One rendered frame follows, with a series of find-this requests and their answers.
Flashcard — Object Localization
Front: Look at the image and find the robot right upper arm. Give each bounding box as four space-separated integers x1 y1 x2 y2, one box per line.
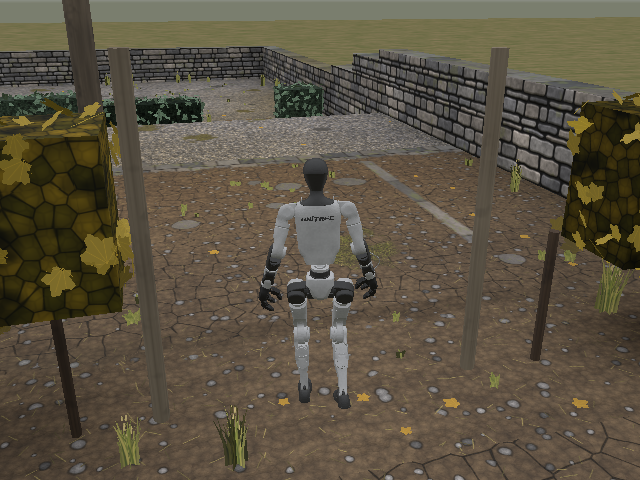
338 200 367 255

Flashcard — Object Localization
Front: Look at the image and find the left robot thigh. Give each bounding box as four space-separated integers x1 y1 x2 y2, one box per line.
287 278 310 344

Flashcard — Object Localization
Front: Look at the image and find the left robot hand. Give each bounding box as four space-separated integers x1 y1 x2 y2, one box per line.
258 285 282 311

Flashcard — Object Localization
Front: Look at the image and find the robot left upper arm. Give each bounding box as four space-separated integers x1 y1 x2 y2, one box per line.
271 203 296 259

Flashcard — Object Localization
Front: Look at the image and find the robot right forearm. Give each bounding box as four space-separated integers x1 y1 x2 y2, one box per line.
356 239 375 280

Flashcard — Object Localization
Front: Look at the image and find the robot thigh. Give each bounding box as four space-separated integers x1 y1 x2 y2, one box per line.
287 278 310 344
330 278 354 343

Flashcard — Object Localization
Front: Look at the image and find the right robot thigh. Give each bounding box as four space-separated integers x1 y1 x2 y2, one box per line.
330 278 354 343

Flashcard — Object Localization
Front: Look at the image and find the right robot hand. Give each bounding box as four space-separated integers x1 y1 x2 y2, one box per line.
355 277 378 299

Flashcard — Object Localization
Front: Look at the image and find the robot left forearm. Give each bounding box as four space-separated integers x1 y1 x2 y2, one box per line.
261 244 281 289

